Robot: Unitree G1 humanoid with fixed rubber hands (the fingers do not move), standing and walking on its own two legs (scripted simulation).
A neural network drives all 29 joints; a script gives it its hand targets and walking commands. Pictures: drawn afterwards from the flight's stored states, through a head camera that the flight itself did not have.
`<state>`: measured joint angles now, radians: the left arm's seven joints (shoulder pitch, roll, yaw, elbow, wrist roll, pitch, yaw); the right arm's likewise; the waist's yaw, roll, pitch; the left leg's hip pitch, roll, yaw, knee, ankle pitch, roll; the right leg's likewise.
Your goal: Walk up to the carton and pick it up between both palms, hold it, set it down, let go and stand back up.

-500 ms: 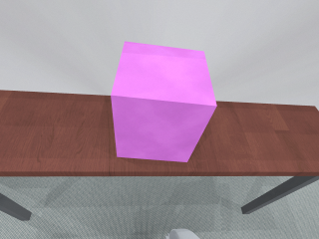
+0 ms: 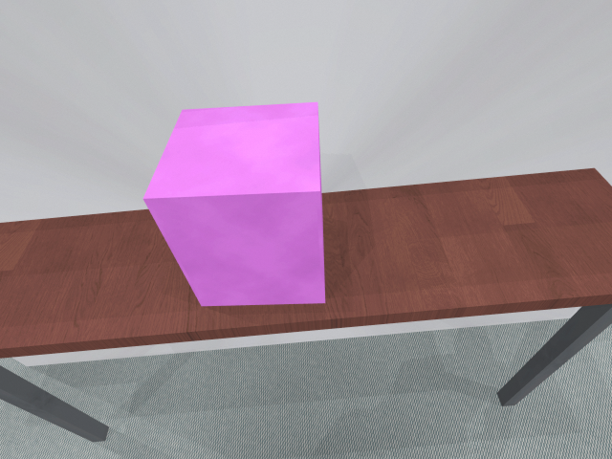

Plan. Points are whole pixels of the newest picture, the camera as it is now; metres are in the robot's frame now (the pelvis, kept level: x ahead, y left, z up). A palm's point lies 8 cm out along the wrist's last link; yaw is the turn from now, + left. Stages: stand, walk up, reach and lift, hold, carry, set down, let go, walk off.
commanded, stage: walk up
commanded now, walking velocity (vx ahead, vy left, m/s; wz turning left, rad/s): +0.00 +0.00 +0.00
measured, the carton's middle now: (256, 209) +0.47 +0.09 +0.06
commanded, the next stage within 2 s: stand in 1.02 s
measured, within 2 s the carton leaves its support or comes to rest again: neither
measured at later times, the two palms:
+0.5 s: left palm out of the picture -0.03 +0.23 -0.14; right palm out of the picture -0.01 -0.23 -0.15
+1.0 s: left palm out of the picture -0.03 +0.29 -0.15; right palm out of the picture +0.02 -0.14 -0.15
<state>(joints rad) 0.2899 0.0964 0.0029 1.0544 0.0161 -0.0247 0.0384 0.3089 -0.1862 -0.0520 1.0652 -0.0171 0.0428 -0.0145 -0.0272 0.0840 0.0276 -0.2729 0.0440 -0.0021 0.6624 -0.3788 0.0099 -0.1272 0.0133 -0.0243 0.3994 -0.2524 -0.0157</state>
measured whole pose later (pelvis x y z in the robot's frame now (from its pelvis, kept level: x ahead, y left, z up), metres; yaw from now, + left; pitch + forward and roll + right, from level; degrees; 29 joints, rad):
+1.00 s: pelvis -0.01 +0.08 +0.00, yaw +0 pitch -2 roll +0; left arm 0.28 0.12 0.02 1.13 0.01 0.00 0.04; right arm 0.21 -0.14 -0.02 1.07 0.00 0.00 -0.04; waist 0.00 -0.01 0.06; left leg -0.21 -0.01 0.04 0.46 -0.22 0.02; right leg -0.14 -0.01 -0.01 0.47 -0.29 -0.01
